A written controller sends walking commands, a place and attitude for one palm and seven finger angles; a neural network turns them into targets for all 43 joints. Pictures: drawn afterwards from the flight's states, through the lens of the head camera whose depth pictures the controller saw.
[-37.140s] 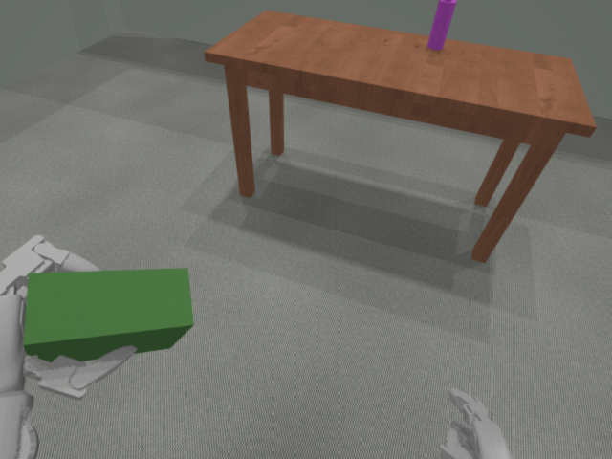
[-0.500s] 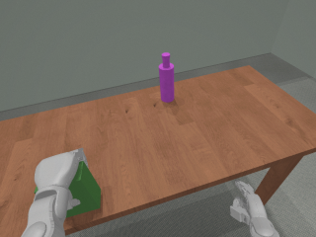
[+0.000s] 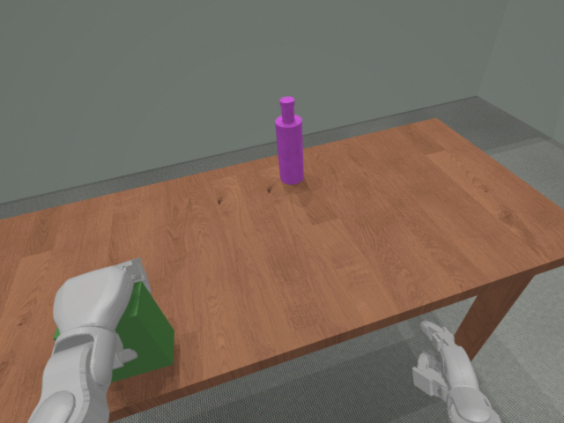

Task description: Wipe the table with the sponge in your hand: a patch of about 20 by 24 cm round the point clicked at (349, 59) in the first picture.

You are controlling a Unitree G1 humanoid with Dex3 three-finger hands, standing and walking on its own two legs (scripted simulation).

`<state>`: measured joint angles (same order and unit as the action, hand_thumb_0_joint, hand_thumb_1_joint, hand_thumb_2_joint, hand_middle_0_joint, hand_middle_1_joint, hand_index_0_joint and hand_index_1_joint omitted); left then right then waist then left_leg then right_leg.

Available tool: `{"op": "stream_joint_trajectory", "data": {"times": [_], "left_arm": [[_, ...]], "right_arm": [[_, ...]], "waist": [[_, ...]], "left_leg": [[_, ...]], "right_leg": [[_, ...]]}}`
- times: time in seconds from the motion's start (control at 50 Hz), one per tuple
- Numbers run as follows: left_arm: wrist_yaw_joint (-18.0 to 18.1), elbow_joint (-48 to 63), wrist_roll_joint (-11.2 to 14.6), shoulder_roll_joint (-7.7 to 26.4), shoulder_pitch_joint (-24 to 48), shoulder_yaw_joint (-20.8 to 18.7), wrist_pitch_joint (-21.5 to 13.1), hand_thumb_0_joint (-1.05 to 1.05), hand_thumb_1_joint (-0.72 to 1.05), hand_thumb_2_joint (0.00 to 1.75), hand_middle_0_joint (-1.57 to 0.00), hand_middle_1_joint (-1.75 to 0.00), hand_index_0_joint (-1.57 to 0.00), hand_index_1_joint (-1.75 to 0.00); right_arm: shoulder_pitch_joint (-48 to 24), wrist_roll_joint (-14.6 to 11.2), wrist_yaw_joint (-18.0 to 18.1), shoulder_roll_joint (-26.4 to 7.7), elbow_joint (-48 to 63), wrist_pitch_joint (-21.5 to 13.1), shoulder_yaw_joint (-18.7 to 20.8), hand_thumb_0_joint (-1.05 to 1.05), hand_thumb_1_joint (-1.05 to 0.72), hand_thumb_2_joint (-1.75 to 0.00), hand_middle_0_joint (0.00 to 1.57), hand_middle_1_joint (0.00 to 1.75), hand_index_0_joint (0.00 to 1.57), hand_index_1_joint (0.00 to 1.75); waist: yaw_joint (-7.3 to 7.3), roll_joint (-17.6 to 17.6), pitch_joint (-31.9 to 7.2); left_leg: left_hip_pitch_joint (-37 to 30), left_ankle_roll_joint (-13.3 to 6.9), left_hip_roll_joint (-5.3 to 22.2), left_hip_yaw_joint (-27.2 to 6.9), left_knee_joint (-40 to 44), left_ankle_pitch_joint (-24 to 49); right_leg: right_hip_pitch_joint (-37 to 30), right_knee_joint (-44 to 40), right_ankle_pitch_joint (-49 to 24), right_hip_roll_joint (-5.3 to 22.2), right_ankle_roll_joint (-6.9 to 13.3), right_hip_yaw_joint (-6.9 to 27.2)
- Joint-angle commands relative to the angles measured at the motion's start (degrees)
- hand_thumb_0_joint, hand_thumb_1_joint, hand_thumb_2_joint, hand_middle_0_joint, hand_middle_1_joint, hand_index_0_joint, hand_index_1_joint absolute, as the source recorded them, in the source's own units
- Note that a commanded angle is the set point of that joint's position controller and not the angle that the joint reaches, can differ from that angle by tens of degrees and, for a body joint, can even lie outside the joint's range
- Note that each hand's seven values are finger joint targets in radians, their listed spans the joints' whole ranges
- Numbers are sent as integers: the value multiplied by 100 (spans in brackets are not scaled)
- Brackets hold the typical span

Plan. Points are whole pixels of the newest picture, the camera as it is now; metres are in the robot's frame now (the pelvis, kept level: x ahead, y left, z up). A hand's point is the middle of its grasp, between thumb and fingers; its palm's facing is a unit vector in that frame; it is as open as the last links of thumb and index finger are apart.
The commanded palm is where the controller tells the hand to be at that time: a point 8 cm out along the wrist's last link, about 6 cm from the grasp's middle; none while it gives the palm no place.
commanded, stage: lower the sponge onto the table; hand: left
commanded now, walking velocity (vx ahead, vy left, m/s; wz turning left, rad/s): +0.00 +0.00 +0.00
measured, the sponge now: (128, 342) +0.20 +0.28 +0.01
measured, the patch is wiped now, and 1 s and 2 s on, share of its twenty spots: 0.00 0.05 0.15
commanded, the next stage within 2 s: wipe forward along the first lane in 0.82 s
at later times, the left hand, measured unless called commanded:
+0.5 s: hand (119, 317) +0.22 +0.28 +0.05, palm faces +0.02 -0.12 -0.99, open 10.3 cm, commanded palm +0.18 +0.27 +0.12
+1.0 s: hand (125, 328) +0.21 +0.28 +0.04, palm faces -0.01 -0.10 -1.00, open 10.3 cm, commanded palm +0.19 +0.27 +0.09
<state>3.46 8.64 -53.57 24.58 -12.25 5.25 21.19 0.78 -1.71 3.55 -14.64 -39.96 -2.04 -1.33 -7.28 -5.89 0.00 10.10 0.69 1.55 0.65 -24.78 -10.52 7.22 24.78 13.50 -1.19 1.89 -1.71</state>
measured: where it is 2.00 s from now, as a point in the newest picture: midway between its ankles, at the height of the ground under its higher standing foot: outside the picture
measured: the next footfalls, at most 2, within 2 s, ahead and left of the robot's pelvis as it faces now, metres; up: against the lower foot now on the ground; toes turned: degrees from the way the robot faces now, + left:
none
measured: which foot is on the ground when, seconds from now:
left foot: down 0.00-1.00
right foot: down 0.00-1.00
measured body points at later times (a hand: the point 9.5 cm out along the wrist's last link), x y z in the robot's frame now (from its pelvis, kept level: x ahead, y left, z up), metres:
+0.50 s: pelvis +0.01 +0.01 +0.00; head +0.00 -0.03 +0.45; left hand +0.21 +0.29 +0.11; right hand +0.26 -0.19 -0.08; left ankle +0.04 +0.13 -0.74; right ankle +0.00 -0.10 -0.74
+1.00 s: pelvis +0.00 +0.00 +0.00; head -0.02 -0.04 +0.45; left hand +0.20 +0.28 +0.09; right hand +0.25 -0.19 -0.08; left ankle +0.04 +0.13 -0.74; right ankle +0.00 -0.10 -0.74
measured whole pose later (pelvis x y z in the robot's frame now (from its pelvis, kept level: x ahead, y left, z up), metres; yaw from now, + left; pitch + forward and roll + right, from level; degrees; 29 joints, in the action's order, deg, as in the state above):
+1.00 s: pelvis +0.00 +0.00 +0.00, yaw +1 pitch -2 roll +0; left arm 7.8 2.2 -56.2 21.3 -11.4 8.0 21.7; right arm 1.3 -2.3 2.9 -13.7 -40.3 -1.4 -1.0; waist -7.5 -5.7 -1.5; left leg 13.2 0.4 1.1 0.0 -26.9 -11.4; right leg 9.9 26.6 14.5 -0.8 1.6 -2.2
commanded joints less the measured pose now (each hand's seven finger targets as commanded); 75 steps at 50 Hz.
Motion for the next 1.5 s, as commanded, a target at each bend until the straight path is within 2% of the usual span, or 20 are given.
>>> {"op": "stream_joint_trajectory", "data": {"times": [0.0,0.18,0.26,0.34,0.36,0.46,0.6,0.64,0.66,0.74,0.76,0.88,0.94,1.02,1.04,1.08,1.24,1.28,1.34,1.48], "left_arm": [[342,993,-175,1238,1241,-926,114,0,10,130,-120,-160,-120,-160],[157,920,-204,968,1708,-485,-138,0,10,130,-120,-160,-120,-160],[330,1251,-310,1120,1436,-746,-378,0,10,130,-120,-160,-120,-160],[558,919,-328,1437,850,-1269,-212,0,10,130,-120,-160,-120,-160],[581,1055,-339,1049,962,-935,-153,0,10,130,-120,-160,-120,-160],[585,1034,-231,640,723,-520,162,0,10,130,-120,-160,-120,-160],[431,1125,-388,594,1065,-155,20,0,10,130,-120,-160,-120,-160],[500,1033,-389,880,965,-457,-34,0,10,130,-120,-160,-120,-160],[501,1000,-412,509,1043,-158,-57,0,10,130,-120,-160,-120,-160],[599,743,-344,775,993,-481,-80,0,10,130,-120,-160,-120,-160],[612,856,-325,296,870,-119,-95,0,10,130,-120,-160,-120,-160],[641,371,-352,395,977,-160,2,0,10,130,-120,-160,-120,-160],[635,182,-328,799,1086,-513,44,0,10,130,-120,-160,-120,-160],[608,-263,-383,683,1491,-398,-3,0,10,130,-120,-160,-120,-160],[617,-328,-396,996,1488,-680,1,0,10,130,-120,-160,-120,-160],[571,-543,-402,638,1719,-331,-29,0,10,130,-120,-160,-120,-160],[489,-1606,-383,1189,2263,-778,-174,0,10,130,-120,-160,-120,-160],[431,-1820,-339,907,2477,-504,-216,0,10,130,-120,-160,-120,-160],[432,-2067,-365,1260,2473,-836,-297,0,10,130,-120,-160,-120,-160],[436,-2493,-305,1296,2811,-842,-501,0,10,130,-120,-160,-120,-160]], "right_arm": [[-1370,-23,0,-538,992,-311,173,0,-90,-90,20,30,20,30],[-1254,-36,141,-488,994,-435,170,0,-90,-90,20,30,20,30],[-1152,34,114,-470,1060,-502,205,0,-90,-90,20,30,20,30],[-1138,45,27,-583,950,-377,268,0,-90,-90,20,30,20,30],[-1200,22,-6,-506,1041,-368,226,0,-90,-90,20,30,20,30],[-1280,-53,-111,-492,1087,-299,241,0,-90,-90,20,30,20,30],[-1181,-22,-83,-480,1101,-311,240,0,-90,-90,20,30,20,30],[-1158,-7,-52,-516,1066,-310,272,0,-90,-90,20,30,20,30],[-1151,-27,-68,-442,1107,-324,229,0,-90,-90,20,30,20,30],[-1208,-34,-55,-520,1018,-291,273,0,-90,-90,20,30,20,30],[-1162,-60,-79,-437,1117,-334,274,0,-90,-90,20,30,20,30],[-1169,-70,-70,-483,1008,-312,276,0,-90,-90,20,30,20,30],[-1202,-56,-8,-556,931,-264,268,0,-90,-90,20,30,20,30],[-1134,-79,65,-538,859,-277,249,0,-90,-90,20,30,20,30],[-1118,-69,84,-588,818,-269,264,0,-90,-90,20,30,20,30],[-1105,-99,105,-529,846,-296,235,0,-90,-90,20,30,20,30],[-838,-126,229,-688,648,-267,293,0,-90,-90,20,30,20,30],[-786,-168,239,-656,687,-265,276,0,-90,-90,20,30,20,30],[-660,-158,231,-749,632,-237,329,0,-90,-90,20,30,20,30],[-423,-201,234,-775,639,-208,369,0,-90,-90,20,30,20,30]], "waist": [[-65,325,-760],[89,332,-863],[-51,96,-1359],[-152,258,-1125],[-115,222,-1196],[-62,120,-1099],[14,316,-1071],[-30,249,-1041],[15,279,-1072],[-56,346,-923],[-7,356,-1059],[21,572,-906],[0,492,-789],[61,580,-731],[34,512,-716],[113,658,-645],[152,790,-699],[246,990,-679],[184,786,-814],[311,1042,-786]], "left_leg": [[-565,-223,-295,-362,157,776],[-660,-289,-312,-346,143,540],[-786,-277,-316,-361,52,1011],[-589,-206,-255,-407,81,1124],[-559,-205,-259,-353,62,1190],[-513,-211,-204,-347,84,1102],[-601,-268,-223,-444,68,945],[-578,-258,-215,-497,91,814],[-543,-255,-225,-452,78,812],[-479,-211,-228,-479,135,641],[-472,-245,-208,-411,87,707],[-381,-254,-246,-355,53,527],[-303,-234,-285,-371,75,365],[-247,-255,-309,-299,40,277],[-217,-237,-325,-337,54,177],[-172,-261,-338,-281,6,125],[88,-256,-383,-239,-96,-155],[206,-266,-378,-204,-142,-197],[286,-255,-391,-217,-207,-91],[550,-303,-380,-161,-367,-123]], "right_leg": [[377,-658,-455,61,177,604],[531,-656,-230,42,140,492],[299,-494,-713,27,213,492],[272,-471,-879,-19,262,617],[282,-416,-916,34,221,462],[362,-381,-803,31,192,336],[519,-404,-614,1,185,331],[501,-411,-519,-65,235,461],[548,-359,-497,-28,204,321],[566,-429,-407,-60,238,477],[552,-345,-427,-22,186,317],[644,-422,-294,-15,166,368],[632,-502,-177,-34,186,515],[754,-499,-98,5,138,418],[744,-530,20,-31,180,532],[876,-523,66,1,130,441],[984,-529,289,3,119,593],[1060,-493,291,31,59,490],[1002,-403,58,15,104,566],[1127,-347,-26,60,21,538]]}}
